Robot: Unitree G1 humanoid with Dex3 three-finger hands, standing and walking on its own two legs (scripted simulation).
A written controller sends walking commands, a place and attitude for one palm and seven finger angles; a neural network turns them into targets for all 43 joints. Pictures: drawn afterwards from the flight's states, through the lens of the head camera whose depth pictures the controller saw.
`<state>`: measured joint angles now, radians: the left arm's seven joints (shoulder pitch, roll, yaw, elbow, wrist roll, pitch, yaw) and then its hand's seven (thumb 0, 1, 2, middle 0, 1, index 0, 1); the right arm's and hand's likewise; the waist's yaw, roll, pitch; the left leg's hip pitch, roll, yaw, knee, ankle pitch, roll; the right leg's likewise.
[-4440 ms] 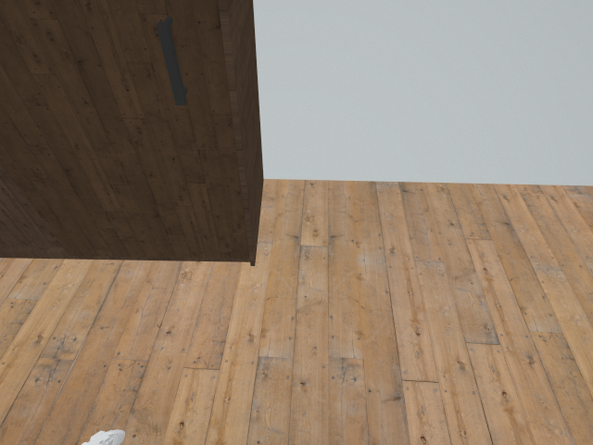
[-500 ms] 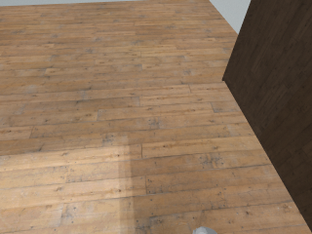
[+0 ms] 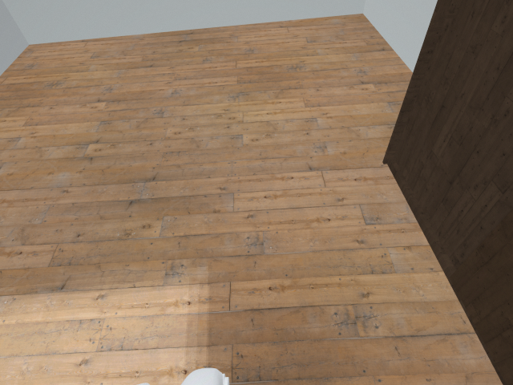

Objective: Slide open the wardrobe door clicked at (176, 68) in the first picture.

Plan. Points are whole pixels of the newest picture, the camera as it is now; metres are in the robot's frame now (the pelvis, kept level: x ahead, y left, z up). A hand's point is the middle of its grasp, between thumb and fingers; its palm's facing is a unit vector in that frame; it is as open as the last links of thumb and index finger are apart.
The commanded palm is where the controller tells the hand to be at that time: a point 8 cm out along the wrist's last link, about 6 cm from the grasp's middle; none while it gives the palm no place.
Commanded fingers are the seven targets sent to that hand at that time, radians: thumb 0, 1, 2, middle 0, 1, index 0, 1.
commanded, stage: walk to a spot facing it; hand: right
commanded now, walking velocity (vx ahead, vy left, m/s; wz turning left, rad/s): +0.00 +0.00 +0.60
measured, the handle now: out of the picture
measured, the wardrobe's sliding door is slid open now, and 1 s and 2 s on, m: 0.00 0.00 0.00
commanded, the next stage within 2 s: turn to face it in 0.04 s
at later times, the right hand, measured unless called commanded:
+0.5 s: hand (335, 362) +0.20 -0.12 -0.17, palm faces -0.01 +0.99 -0.15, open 7.4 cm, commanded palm none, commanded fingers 0.00 -0.90 -0.90 0.20 0.30 0.20 0.30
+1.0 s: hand out of the picture +0.11 -0.22 -0.16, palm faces +0.31 +0.91 -0.28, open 7.4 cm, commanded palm none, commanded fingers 0.00 -0.90 -0.90 0.20 0.30 0.20 0.30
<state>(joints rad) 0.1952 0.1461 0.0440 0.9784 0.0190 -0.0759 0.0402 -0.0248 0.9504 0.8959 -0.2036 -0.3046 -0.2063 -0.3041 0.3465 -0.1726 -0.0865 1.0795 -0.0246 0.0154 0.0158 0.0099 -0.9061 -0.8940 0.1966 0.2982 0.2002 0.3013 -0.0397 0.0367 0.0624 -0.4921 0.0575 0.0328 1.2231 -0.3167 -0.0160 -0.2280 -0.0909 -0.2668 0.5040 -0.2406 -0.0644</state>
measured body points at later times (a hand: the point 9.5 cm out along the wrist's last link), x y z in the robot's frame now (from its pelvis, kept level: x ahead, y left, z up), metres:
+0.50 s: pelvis +0.07 +0.02 -0.01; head +0.08 +0.02 +0.44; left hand +0.02 +0.22 -0.17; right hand +0.20 -0.18 -0.15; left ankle +0.09 +0.16 -0.74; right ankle +0.04 -0.08 -0.70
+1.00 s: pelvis +0.06 +0.02 +0.00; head +0.11 +0.01 +0.44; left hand +0.19 +0.26 -0.15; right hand +0.09 -0.27 -0.13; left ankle +0.09 +0.16 -0.71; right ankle +0.07 -0.09 -0.74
